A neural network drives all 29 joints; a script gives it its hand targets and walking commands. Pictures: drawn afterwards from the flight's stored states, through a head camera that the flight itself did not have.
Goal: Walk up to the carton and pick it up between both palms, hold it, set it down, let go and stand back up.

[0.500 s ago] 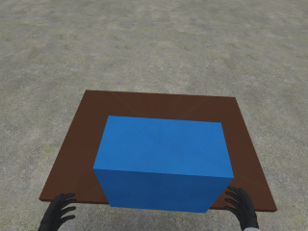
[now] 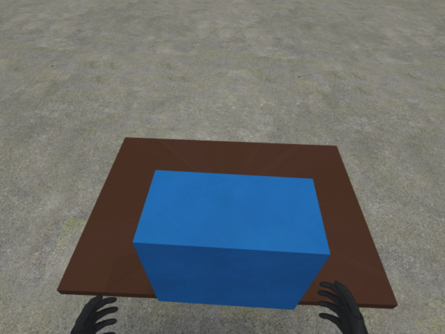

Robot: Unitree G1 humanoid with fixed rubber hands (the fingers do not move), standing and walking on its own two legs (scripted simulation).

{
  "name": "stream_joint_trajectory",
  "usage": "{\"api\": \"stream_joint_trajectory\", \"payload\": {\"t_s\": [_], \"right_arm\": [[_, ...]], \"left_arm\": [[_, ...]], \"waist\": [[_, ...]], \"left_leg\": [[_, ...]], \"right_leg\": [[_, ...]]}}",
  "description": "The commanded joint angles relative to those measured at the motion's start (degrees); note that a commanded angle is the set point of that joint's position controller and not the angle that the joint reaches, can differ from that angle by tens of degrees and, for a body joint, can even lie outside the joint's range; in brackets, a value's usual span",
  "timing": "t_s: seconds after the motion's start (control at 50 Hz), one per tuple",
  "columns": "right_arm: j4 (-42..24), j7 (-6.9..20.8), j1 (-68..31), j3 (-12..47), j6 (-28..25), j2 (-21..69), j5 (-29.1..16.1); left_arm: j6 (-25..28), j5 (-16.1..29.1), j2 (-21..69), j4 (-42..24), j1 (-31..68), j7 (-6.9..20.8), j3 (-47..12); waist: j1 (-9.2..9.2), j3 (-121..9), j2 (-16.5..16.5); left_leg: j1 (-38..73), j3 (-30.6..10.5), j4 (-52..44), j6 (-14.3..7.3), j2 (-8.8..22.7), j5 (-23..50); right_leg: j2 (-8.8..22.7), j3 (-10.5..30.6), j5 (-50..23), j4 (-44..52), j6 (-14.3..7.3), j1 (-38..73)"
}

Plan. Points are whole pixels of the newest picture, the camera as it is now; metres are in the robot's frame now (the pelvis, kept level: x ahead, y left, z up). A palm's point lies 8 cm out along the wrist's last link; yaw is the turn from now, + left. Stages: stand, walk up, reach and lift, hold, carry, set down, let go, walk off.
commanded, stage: set down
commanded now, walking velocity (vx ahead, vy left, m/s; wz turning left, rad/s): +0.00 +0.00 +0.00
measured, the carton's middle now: (229, 244) +0.34 -0.01 -0.06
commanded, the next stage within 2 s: let go in 0.18 s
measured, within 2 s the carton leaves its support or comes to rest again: neither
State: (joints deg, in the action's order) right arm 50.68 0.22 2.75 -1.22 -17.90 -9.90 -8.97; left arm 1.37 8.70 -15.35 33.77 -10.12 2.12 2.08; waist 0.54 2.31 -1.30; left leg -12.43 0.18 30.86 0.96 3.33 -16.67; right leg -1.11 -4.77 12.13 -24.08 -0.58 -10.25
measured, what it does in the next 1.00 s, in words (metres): stands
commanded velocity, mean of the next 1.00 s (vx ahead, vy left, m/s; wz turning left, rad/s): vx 0.00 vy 0.00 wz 0.00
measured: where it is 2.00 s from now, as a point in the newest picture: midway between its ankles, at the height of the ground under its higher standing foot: outside the picture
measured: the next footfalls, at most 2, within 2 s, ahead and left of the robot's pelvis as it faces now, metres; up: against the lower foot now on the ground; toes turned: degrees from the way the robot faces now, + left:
none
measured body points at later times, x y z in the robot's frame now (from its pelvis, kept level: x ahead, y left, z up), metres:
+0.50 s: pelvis +0.00 +0.00 +0.00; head +0.01 +0.01 +0.45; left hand +0.18 +0.24 -0.08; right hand +0.19 -0.23 -0.08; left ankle +0.00 +0.12 -0.74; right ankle +0.01 -0.11 -0.74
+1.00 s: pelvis -0.01 -0.01 +0.00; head -0.01 -0.01 +0.45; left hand +0.13 +0.27 -0.10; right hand +0.16 -0.27 -0.10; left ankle +0.00 +0.12 -0.74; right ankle +0.01 -0.12 -0.74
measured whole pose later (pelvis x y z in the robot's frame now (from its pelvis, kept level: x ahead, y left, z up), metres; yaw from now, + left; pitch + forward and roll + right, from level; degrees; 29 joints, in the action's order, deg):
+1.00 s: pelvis -0.01 -0.01 +0.00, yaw +0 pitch -3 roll -1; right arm 49.7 0.3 2.8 -1.2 -3.3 -15.4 -1.7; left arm -0.5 2.0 -18.0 42.0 -10.9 0.6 2.1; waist 0.5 2.3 -1.3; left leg -12.3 0.2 30.4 0.9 2.3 -15.4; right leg 0.1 -4.8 13.3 -27.9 -0.6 -11.9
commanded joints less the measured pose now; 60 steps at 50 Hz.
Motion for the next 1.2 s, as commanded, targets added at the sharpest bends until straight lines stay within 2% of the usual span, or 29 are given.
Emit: {"api": "stream_joint_trajectory", "payload": {"t_s": [0.0,0.04,0.1,0.14,0.24,0.28,0.4,0.44,0.48,0.5,0.54,0.56,0.6,0.64,0.66,0.7,0.76,0.78,0.82,0.84,0.86,0.9,0.94,0.96,1.0,1.04,1.06,1.12,1.18], "right_arm": [[-7.4,0.8,-2.1,-1.8,0.1,-6.7,5.9],[-5.6,1.1,-2.4,-3.2,1.1,-8.8,5.9],[-7.7,0.9,-1.2,-2.1,0.7,-6.6,5.8],[-6.4,1.4,-1.2,-3.4,1.1,-9.0,6.5],[-9.2,1.3,-1.5,-2.9,1.9,-8.5,7.0],[-6.8,1.8,-1.5,-3.4,2.1,-9.4,7.0],[-8.5,1.4,0.1,-2.9,1.8,-9.7,7.6],[-9.4,1.3,0.6,-2.4,1.8,-8.8,6.7],[-7.9,1.3,0.5,-3.1,2.2,-9.3,7.2],[-7.4,1.5,-0.8,-3.7,2.4,-9.8,7.5],[-8.7,1.6,-0.1,-4.0,2.5,-9.5,7.6],[-11.6,1.2,0.0,-3.1,2.5,-7.9,7.4],[-10.4,1.2,0.3,-2.4,2.2,-7.8,7.4],[-8.5,1.7,0.2,-3.0,3.0,-9.2,7.5],[-5.3,-0.2,3.7,-2.9,8.4,-18.5,13.7],[-5.2,-1.1,0.8,-2.4,11.7,-18.2,13.6],[-4.8,-1.1,0.7,-1.9,13.1,-18.9,12.7],[-5.4,-0.8,-1.7,-2.0,13.6,-19.0,12.7],[-4.5,-0.7,-1.5,-2.2,13.6,-19.2,12.2],[-4.2,-0.6,-0.4,-2.2,14.1,-19.4,12.5],[-4.3,-0.5,-2.2,-2.2,14.2,-19.2,12.8],[-3.8,-0.2,-1.3,-2.0,14.5,-19.0,12.4],[-4.4,0.0,-2.0,-2.3,14.6,-20.2,12.4],[-4.3,0.0,-2.7,-2.6,14.6,-20.7,12.3],[-3.3,0.0,-0.8,-2.3,15.0,-20.0,12.0],[-3.5,-0.2,-1.6,-2.3,15.4,-19.4,12.0],[-3.0,0.2,-1.2,-2.0,15.4,-20.8,11.6],[-3.3,-0.1,-2.4,-2.1,15.4,-20.0,11.7],[-2.8,-0.1,-1.2,-2.4,15.3,-21.0,11.9]], "left_arm": [[-0.9,-5.7,-5.0,-10.0,3.3,-1.5,-1.6],[-2.4,-6.7,-5.2,-11.9,4.3,-2.0,-2.1],[-2.2,-6.0,-5.8,-11.8,3.9,-1.8,-0.8],[-3.8,-6.9,-4.4,-12.1,2.1,-2.1,-1.3],[-5.2,-7.0,-4.6,-13.0,2.9,-2.2,-0.9],[-6.0,-7.9,-3.4,-13.4,2.0,-2.8,-1.7],[-7.0,-8.0,-3.5,-13.5,-0.3,-2.2,-1.1],[-7.1,-8.5,-4.0,-16.4,0.4,-2.6,-0.6],[-7.4,-8.4,-3.4,-14.9,0.3,-2.4,-0.9],[-7.9,-8.7,-3.0,-13.8,1.2,-2.4,-1.3],[-8.3,-8.6,-2.3,-13.3,0.1,-2.5,-1.7],[-7.8,-7.1,-3.6,-15.7,0.8,-2.5,-1.3],[-7.5,-7.9,-3.4,-16.3,0.8,-2.6,-0.8],[-8.6,-9.0,-2.5,-13.9,0.8,-2.6,-1.4],[-4.0,-12.2,-12.0,-6.0,2.6,-3.6,4.1],[-1.4,-12.0,-13.5,-3.0,-2.1,-2.8,3.5],[-0.5,-11.6,-10.2,0.2,-1.1,-2.2,1.8],[-0.1,-11.5,-11.1,0.6,-0.8,-2.0,1.9],[0.2,-11.8,-10.8,1.7,0.3,-2.0,1.6],[0.2,-11.7,-11.5,3.2,-0.2,-1.8,1.3],[0.6,-11.8,-11.9,3.7,-0.4,-1.9,1.6],[0.8,-12.0,-13.2,5.1,-0.2,-1.7,1.6],[0.9,-11.9,-15.4,6.0,0.3,-1.7,2.1],[0.9,-11.6,-14.1,6.5,0.3,-1.6,1.7],[1.0,-11.3,-14.9,7.8,-0.3,-1.7,1.8],[1.2,-11.5,-15.4,8.2,0.3,-1.8,1.8],[1.2,-11.2,-15.5,8.7,-0.6,-1.8,1.7],[1.2,-11.7,-14.9,9.4,0.2,-2.0,1.6],[1.0,-11.1,-15.5,9.5,0.1,-1.8,1.8]], "waist": [[0.07,-6.1,-4.6],[0.24,-5.8,-6.9],[-0.06,-7.2,-4.4],[0.23,-7.1,-6.4],[0.13,-6.2,-3.6],[-0.05,-7.1,-6.5],[0.58,-6.5,-3.5],[0.21,-7.4,-6.0],[0.83,-6.7,-4.1],[0.91,-6.8,-5.8],[0.95,-6.2,-5.5],[0.49,-6.9,-3.3],[0.23,-6.7,-4.4],[0.9,-5.4,-5.5],[-2.41,-8.6,-5.1],[-3.28,-9.5,-3.4],[-2.66,-8.7,-3.8],[-3.01,-8.5,-1.8],[-2.44,-7.6,-2.7],[-2.64,-5.3,-0.5],[-2.78,-5.9,-3.8],[-2.25,-6.8,-2.3],[-1.48,-7.5,-4.6],[-2.0,-7.7,-1.8],[-1.87,-8.2,-4.0],[-1.23,-8.0,-2.3],[-1.33,-7.7,-6.1],[-1.31,-7.8,-3.1],[-1.31,-8.2,-5.2]], "left_leg": [[5.1,1.7,-11.0,3.1,-2.0,15.9],[5.9,1.2,-11.4,3.7,-1.6,15.2],[6.4,2.7,-10.1,2.8,-2.6,17.2],[7.4,2.0,-10.6,3.8,-1.9,20.0],[6.7,2.6,-10.7,2.9,-2.2,16.6],[7.7,2.5,-11.2,4.0,-2.1,17.5],[8.8,2.3,-9.8,3.4,-2.1,22.3],[9.8,2.6,-9.3,3.9,-2.4,22.7],[9.6,2.4,-9.7,3.5,-2.3,21.2],[8.6,2.5,-10.2,3.8,-2.2,20.0],[7.5,2.0,-10.9,3.6,-1.6,17.0],[7.1,2.5,-10.7,2.9,-1.8,17.0],[7.5,2.9,-10.7,3.3,-2.2,20.5],[8.1,2.6,-10.6,3.4,-2.3,18.1],[-0.6,-3.3,-8.0,-0.5,1.8,24.8],[-0.6,-2.4,-8.3,-1.3,2.2,16.3],[-3.6,-3.7,-11.6,-2.7,2.6,4.8],[-2.7,-4.0,-11.1,-2.8,1.9,2.8],[-3.3,-4.6,-11.6,-2.4,2.5,-0.4],[-3.4,-6.1,-13.1,-2.8,3.1,-1.7],[-2.5,-5.7,-12.2,-2.8,2.3,0.8],[-1.1,-5.8,-11.5,-3.0,2.3,1.9],[-1.0,-4.4,-10.8,-2.5,1.7,5.3],[0.5,-4.2,-10.3,-2.0,2.2,5.0],[0.6,-5.2,-10.6,-2.5,2.5,5.4],[1.4,-4.6,-9.8,-2.3,2.6,5.8],[1.2,-5.2,-10.8,-2.6,3.2,5.1],[0.4,-5.4,-10.9,-2.8,3.2,6.0],[0.6,-5.5,-11.3,-2.7,3.6,6.0]], "right_leg": [[-1.7,2.9,-5.3,5.2,-2.2,4.6],[-2.0,2.4,-5.9,4.8,-2.2,4.4],[-1.5,3.0,-6.5,5.6,-1.9,3.8],[-2.2,2.3,-8.4,5.2,-2.3,3.6],[-1.8,2.6,-6.7,5.5,-1.7,3.7],[-2.3,2.0,-7.0,5.2,-2.1,3.9],[-2.3,2.0,-10.7,5.7,-1.6,3.9],[-2.1,2.2,-10.3,5.3,-1.7,4.2],[-2.1,2.3,-9.9,6.0,-1.6,4.1],[-2.1,2.2,-8.8,5.7,-1.8,4.1],[-2.3,2.0,-6.9,5.4,-1.9,4.4],[-1.9,2.5,-7.7,5.5,-1.4,5.1],[-1.8,2.3,-10.0,5.1,-1.4,5.6],[-1.9,2.2,-8.2,5.6,-1.7,4.9],[5.7,4.9,-11.7,-0.9,-0.2,6.1],[5.5,4.6,-6.6,-1.1,0.8,4.4],[6.0,5.4,-2.9,-0.8,-0.6,4.7],[6.0,5.6,-1.8,-0.3,-0.6,3.8],[6.4,5.7,0.4,0.0,-0.7,2.3],[6.2,5.6,-0.2,-0.1,-0.7,1.1],[6.6,6.1,-1.3,0.6,-0.7,1.3],[6.1,6.1,-1.7,1.3,-0.6,1.2],[7.1,7.0,-3.2,1.5,-1.0,1.5],[6.9,6.6,-4.0,1.9,-0.7,0.7],[7.0,6.6,-3.5,2.1,-0.9,1.2],[6.7,6.3,-4.2,1.5,-0.7,0.4],[6.6,6.7,-4.6,2.2,-0.8,0.5],[7.4,6.2,-5.4,2.2,-1.2,1.7],[7.7,6.8,-5.3,1.4,-1.1,2.2]]}}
